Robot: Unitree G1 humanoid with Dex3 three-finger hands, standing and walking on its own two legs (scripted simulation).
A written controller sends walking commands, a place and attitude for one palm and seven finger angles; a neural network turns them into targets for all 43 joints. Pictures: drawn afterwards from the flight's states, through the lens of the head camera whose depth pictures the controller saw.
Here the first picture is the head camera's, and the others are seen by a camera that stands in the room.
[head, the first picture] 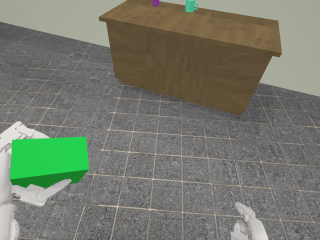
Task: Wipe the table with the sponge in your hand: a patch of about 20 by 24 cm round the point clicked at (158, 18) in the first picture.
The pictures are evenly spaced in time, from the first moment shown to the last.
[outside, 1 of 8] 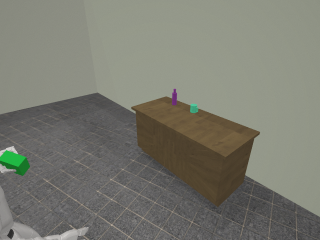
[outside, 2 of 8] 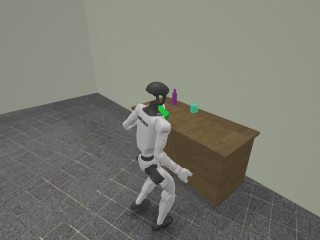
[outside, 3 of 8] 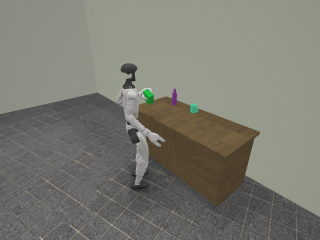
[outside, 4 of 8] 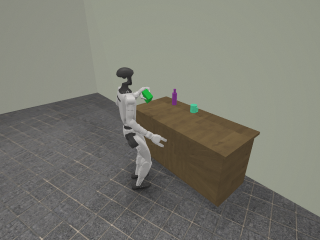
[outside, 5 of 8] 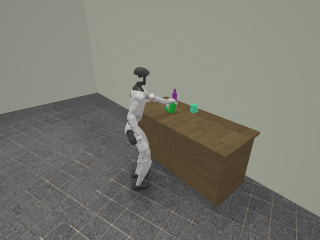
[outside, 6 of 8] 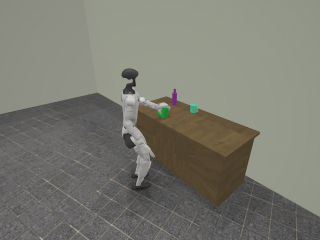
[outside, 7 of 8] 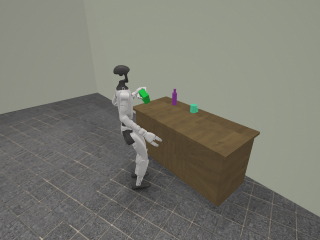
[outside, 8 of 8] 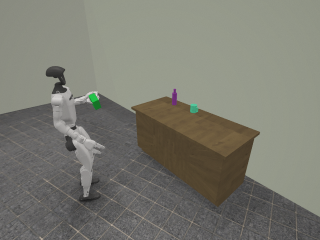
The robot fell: no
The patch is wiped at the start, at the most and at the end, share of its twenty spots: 0.00 0.90 0.90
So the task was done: yes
